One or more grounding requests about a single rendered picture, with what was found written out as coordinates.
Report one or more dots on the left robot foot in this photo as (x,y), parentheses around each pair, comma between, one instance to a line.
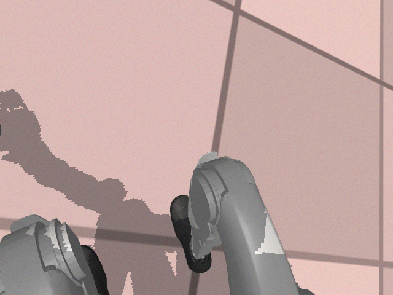
(96,270)

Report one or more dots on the right robot hand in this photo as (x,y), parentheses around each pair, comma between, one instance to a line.
(304,291)

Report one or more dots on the right robot foot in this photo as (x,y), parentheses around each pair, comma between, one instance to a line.
(182,228)

